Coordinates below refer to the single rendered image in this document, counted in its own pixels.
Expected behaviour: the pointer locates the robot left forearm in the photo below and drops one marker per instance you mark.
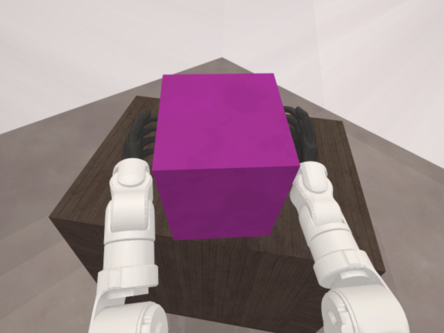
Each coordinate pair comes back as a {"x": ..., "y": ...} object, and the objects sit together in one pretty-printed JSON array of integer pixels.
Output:
[{"x": 129, "y": 263}]

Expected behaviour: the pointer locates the right robot upper arm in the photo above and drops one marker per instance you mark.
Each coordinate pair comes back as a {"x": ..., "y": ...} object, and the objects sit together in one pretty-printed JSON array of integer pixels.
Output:
[{"x": 362, "y": 309}]

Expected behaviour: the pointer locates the robot left hand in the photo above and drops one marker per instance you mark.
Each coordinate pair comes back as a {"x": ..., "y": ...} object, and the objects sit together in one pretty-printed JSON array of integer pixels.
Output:
[{"x": 135, "y": 141}]

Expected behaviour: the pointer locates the carton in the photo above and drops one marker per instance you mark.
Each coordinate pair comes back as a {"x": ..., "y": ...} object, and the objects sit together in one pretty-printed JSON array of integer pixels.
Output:
[{"x": 224, "y": 158}]

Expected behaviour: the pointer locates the robot right forearm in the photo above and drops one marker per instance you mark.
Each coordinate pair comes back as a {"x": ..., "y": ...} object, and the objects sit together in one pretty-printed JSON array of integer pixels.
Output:
[{"x": 338, "y": 260}]

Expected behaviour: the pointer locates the robot right hand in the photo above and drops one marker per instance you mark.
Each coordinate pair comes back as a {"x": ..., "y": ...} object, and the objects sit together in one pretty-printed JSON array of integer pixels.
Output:
[{"x": 304, "y": 136}]

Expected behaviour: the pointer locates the left robot upper arm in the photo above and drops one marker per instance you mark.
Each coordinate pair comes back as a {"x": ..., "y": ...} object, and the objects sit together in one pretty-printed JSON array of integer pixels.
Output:
[{"x": 140, "y": 317}]

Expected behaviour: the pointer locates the pedestal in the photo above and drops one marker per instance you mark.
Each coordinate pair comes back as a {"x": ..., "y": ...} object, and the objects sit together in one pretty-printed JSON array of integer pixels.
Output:
[{"x": 265, "y": 283}]

